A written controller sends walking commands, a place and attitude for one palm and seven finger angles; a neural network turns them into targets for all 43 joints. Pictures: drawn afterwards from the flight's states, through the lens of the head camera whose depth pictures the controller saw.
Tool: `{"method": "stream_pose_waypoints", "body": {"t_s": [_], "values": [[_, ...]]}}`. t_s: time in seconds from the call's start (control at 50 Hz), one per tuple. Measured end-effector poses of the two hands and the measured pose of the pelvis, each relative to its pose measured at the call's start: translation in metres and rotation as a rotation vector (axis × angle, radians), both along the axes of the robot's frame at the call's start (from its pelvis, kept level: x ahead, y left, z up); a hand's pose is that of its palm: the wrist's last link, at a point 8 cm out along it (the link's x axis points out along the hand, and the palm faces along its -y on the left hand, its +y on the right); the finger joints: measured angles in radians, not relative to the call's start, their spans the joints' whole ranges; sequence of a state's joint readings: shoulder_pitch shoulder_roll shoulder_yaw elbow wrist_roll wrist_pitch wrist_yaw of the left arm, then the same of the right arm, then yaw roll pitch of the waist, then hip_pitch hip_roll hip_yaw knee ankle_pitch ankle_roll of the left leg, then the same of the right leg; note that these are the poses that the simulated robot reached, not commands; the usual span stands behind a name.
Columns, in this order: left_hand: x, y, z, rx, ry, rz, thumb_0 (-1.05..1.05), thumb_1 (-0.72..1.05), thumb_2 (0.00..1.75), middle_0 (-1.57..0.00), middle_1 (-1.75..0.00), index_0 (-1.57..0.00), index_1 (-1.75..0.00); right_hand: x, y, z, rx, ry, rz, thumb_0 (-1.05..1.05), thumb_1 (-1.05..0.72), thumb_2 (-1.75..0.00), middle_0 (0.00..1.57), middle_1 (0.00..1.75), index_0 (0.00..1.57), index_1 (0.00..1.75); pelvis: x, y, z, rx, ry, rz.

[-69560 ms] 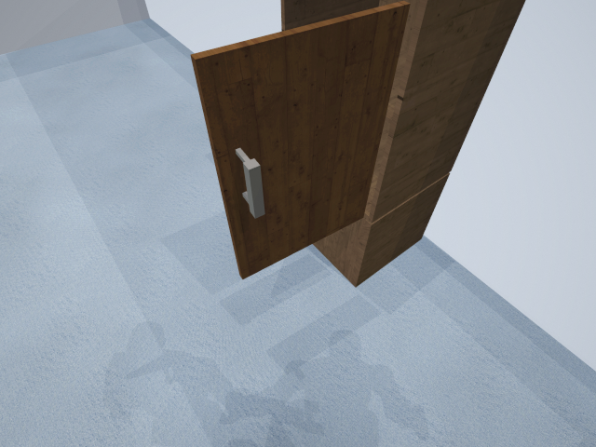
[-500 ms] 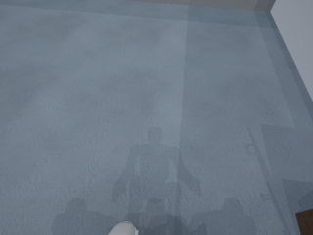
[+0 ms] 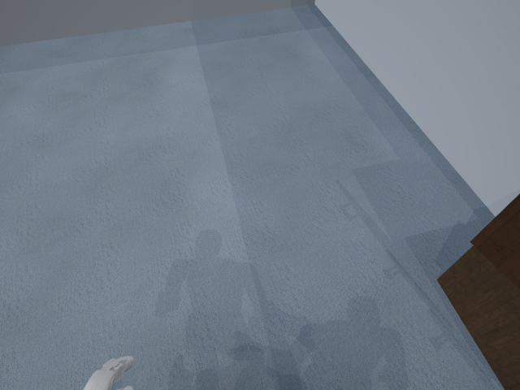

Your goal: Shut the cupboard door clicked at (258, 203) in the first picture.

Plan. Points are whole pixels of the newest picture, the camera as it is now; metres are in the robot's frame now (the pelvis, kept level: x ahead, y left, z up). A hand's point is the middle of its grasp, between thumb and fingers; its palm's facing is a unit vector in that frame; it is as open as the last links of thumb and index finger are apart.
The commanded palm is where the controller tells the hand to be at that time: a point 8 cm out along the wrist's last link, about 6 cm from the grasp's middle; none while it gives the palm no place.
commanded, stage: turn to face it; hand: left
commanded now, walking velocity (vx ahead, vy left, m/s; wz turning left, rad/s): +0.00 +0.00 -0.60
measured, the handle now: out of the picture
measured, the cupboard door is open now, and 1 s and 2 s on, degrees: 13 13 13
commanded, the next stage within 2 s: take the last steps up to it in 1.62 s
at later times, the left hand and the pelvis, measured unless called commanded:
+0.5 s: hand out of the picture +0.14 +0.21 -0.16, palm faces -0.21 -0.96 -0.19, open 7.4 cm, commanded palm none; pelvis +0.02 +0.03 +0.01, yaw -16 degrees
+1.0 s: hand (221, 347) +0.21 +0.09 -0.13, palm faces -0.52 -0.81 -0.28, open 7.4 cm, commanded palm none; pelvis +0.01 -0.02 +0.01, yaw -33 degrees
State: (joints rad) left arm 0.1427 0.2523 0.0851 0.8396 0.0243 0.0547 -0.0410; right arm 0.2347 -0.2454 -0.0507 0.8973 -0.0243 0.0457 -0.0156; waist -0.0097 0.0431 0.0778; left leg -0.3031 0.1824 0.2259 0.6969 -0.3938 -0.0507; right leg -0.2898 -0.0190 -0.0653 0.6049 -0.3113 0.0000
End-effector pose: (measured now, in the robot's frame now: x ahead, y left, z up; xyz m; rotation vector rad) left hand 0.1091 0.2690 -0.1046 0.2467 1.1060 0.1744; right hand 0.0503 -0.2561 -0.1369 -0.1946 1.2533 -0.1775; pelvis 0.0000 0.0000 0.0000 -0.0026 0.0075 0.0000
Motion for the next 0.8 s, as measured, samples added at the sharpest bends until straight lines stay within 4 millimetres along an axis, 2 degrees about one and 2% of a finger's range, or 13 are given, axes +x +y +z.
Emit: {"method": "stream_pose_waypoints", "body": {"t_s": [0.04, 0.1, 0.22, 0.3, 0.38, 0.44, 0.54, 0.62, 0.7, 0.8], "values": [[0.003, -0.013, 0.0, 0.003, 0.006, -0.025, 0.01, 0.91, 0.9, -0.19, -0.3, -0.2, -0.3, -0.008, -0.012, -0.005, -0.008, 0.026, -0.033, 0.01, -0.91, -0.9, 0.2, 0.3, 0.2, 0.3, -0.001, -0.003, 0.0, -0.006, -0.002, -0.018], [0.0, -0.028, 0.002, -0.005, 0.042, -0.043, 0.0, 0.91, 0.9, -0.2, -0.3, -0.2, -0.3, -0.012, -0.021, 0.001, -0.016, 0.034, -0.068, 0.01, -0.91, -0.9, 0.2, 0.3, 0.2, 0.3, 0.001, -0.006, 0.006, 0.0, 0.003, -0.045], [-0.003, -0.044, -0.006, -0.049, 0.104, -0.081, 0.01, 0.91, 0.9, -0.2, -0.3, -0.2, -0.3, -0.005, -0.022, 0.019, -0.03, -0.009, -0.104, 0.01, -0.91, -0.9, 0.2, 0.3, 0.2, 0.3, 0.005, -0.007, 0.014, 0.007, 0.017, -0.102], [-0.002, -0.04, -0.016, -0.075, 0.129, -0.099, 0.01, 0.91, 0.9, -0.2, -0.3, -0.2, -0.3, 0.005, -0.013, 0.025, -0.045, -0.042, -0.125, 0.01, -0.91, -0.9, 0.2, 0.3, 0.2, 0.3, 0.01, 0.001, 0.013, -0.001, 0.023, -0.142], [0.006, -0.025, -0.031, -0.093, 0.155, -0.118, 0.01, 0.91, 0.9, -0.2, -0.3, -0.2, -0.3, 0.015, 0.004, 0.03, -0.068, -0.095, -0.149, 0.01, -0.91, -0.9, 0.2, 0.3, 0.2, 0.3, 0.016, 0.016, 0.006, -0.016, 0.033, -0.191], [0.017, -0.014, -0.037, -0.092, 0.174, -0.146, 0.01, 0.91, 0.9, -0.2, -0.3, -0.2, -0.3, 0.012, 0.017, 0.035, -0.078, -0.116, -0.163, 0.01, -0.91, -0.9, 0.2, 0.3, 0.2, 0.3, 0.018, 0.024, 0.006, -0.008, 0.026, -0.242], [0.046, -0.006, -0.023, -0.075, 0.168, -0.22, 0.01, 0.91, 0.9, -0.2, -0.3, -0.2, -0.3, -0.01, 0.033, 0.044, -0.073, -0.096, -0.221, 0.01, -0.91, -0.9, 0.2, 0.3, 0.2, 0.3, 0.022, 0.029, 0.018, -0.034, 0.022, -0.307], [0.072, -0.012, -0.013, -0.056, 0.138, -0.28, 0.01, 0.91, 0.9, -0.19, -0.3, -0.2, -0.3, -0.037, 0.036, 0.042, -0.057, -0.062, -0.294, 0.01, -0.91, -0.9, 0.2, 0.3, 0.2, 0.3, 0.023, 0.028, 0.021, -0.038, 0.02, -0.363], [0.098, -0.034, -0.006, -0.036, 0.109, -0.359, 0.01, 0.91, 0.9, -0.19, -0.3, -0.2, -0.3, -0.072, 0.033, 0.032, -0.034, -0.021, -0.381, 0.01, -0.91, -0.9, 0.21, 0.3, 0.2, 0.3, 0.021, 0.021, 0.019, -0.032, 0.015, -0.417], [0.126, -0.082, -0.001, -0.012, 0.05, -0.476, 0.01, 0.91, 0.9, -0.19, -0.3, -0.2, -0.3, -0.119, 0.019, 0.008, 0.006, 0.032, -0.49, 0.01, -0.91, -0.9, 0.21, 0.3, 0.2, 0.3, 0.016, 0.001, 0.008, -0.01, 0.01, -0.485]]}}
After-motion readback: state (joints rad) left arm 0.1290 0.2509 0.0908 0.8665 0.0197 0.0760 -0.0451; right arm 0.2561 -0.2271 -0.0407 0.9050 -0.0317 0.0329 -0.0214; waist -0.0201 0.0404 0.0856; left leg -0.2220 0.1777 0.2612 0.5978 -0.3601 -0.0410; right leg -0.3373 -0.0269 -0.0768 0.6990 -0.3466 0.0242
